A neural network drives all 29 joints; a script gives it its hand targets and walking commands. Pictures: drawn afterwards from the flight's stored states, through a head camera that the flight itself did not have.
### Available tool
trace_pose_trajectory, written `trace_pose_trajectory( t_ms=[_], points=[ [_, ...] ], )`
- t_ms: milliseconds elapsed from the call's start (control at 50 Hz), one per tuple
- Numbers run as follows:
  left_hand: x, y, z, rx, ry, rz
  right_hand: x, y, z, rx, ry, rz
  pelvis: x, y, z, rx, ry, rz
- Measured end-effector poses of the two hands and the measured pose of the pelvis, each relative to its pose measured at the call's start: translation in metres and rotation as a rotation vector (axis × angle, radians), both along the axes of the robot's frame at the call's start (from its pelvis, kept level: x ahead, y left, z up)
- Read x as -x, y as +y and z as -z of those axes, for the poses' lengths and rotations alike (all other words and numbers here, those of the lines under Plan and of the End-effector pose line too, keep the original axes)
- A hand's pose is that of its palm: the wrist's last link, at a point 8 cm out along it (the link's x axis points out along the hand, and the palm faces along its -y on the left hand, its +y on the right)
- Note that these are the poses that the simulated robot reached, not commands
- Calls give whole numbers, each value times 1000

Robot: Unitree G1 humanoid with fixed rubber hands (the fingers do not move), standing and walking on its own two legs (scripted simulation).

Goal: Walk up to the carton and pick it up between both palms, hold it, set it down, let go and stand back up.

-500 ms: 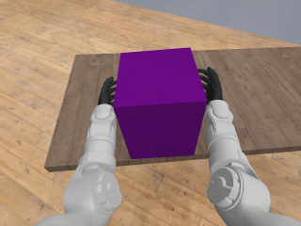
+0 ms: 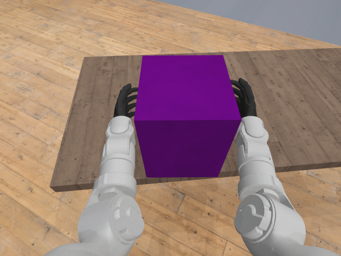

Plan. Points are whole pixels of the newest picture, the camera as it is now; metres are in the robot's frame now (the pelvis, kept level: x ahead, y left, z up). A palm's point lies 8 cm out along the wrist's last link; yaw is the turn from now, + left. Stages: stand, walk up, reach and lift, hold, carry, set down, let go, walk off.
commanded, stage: set down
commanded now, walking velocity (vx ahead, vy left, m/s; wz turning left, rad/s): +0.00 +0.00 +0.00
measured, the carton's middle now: (182, 120) +0.45 +0.01 +0.05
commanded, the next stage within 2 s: none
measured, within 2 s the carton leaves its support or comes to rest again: rests again in 0.78 s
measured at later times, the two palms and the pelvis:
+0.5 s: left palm (124, 117) +0.42 +0.15 +0.08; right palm (247, 115) +0.42 -0.14 +0.10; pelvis +0.00 +0.00 +0.00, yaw -1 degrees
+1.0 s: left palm (121, 114) +0.44 +0.16 +0.07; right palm (238, 109) +0.46 -0.13 +0.09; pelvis +0.00 +0.01 -0.01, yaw -2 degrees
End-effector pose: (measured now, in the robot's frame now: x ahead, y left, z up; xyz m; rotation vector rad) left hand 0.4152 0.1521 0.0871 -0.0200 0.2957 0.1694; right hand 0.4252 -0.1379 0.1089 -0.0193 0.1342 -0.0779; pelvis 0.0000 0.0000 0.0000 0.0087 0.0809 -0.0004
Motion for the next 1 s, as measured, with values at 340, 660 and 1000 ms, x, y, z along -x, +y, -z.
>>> trace_pose_trajectory(
  t_ms=[340, 660, 1000],
  points=[
    [-1, -4, 2, -3, -9, 7, 3, -4, 5, 10, 8, 8, 1, 1, 0, -1, 4, 8],
    [-4, -2, 8, -13, -3, 13, 0, -6, 4, 42, 40, -14, 6, 1, 0, 0, 6, 29],
    [-25, 12, 20, -50, 50, 11, -34, 5, 23, 8, 170, -60, 3, 6, 9, 21, 193, 22]
  ],
)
